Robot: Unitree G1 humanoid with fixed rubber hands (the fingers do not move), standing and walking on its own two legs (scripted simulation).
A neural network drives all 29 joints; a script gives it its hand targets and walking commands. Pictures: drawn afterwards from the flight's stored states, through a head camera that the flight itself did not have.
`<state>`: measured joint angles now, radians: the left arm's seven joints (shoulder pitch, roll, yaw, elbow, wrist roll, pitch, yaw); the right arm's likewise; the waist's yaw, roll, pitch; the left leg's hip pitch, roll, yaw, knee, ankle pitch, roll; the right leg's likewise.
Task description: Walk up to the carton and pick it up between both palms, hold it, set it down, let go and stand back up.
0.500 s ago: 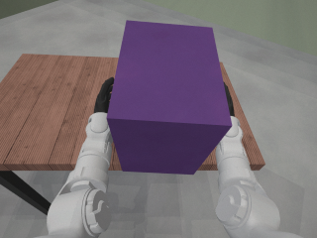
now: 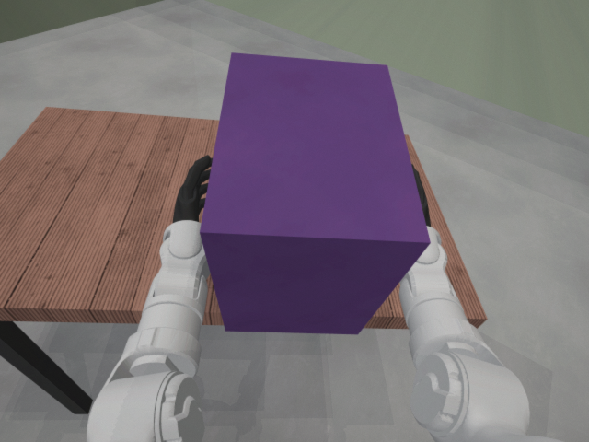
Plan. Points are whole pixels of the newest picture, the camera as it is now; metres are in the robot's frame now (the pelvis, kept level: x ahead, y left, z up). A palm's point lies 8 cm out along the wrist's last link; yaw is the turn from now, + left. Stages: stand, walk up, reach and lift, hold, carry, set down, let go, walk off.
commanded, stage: reach and lift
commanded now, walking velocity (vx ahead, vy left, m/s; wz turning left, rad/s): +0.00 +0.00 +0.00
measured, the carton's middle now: (300, 207) +0.45 -0.04 +0.10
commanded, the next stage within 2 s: hold in 1.82 s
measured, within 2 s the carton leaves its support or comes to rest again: neither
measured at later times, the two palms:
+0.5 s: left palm (167, 217) +0.38 +0.13 +0.15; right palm (417, 210) +0.37 -0.17 +0.17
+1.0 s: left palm (155, 211) +0.36 +0.14 +0.18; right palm (423, 203) +0.36 -0.17 +0.19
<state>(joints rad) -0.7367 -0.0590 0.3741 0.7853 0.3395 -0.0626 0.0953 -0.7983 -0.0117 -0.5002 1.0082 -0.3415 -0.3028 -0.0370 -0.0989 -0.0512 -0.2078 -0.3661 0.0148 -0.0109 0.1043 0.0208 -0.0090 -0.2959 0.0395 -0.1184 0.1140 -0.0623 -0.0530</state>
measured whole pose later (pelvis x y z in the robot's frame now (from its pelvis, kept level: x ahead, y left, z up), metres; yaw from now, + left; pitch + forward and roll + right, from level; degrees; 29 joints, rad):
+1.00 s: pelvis -0.03 -0.01 +0.00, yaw +2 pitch -2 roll -1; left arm -0.72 -0.02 0.27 0.42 0.25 0.47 0.09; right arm -0.84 -0.03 -0.30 0.86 -0.10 0.06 -0.04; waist -0.10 -0.11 -0.05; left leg -0.17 0.02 -0.05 0.25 -0.04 -0.02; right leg -0.07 0.04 -0.15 0.21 -0.12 -0.06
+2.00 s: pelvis -0.04 +0.02 +0.00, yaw +0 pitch -4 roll -2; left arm -0.77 0.02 0.25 0.18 0.22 0.88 0.05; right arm -0.91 -0.13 -0.11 0.60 0.25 0.52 -0.20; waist -0.10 -0.05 -0.11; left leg -0.18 0.02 -0.02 0.33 -0.09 0.01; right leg -0.05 0.04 -0.12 0.22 -0.11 -0.04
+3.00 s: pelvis -0.03 +0.03 +0.00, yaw -1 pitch -3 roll -2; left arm -0.82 0.03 0.26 0.18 0.18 0.93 0.08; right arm -1.01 -0.18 -0.07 0.65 0.34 0.58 -0.23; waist -0.07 -0.04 -0.13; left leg -0.18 0.01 0.00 0.34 -0.11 0.02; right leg -0.05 0.03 -0.10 0.21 -0.11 -0.02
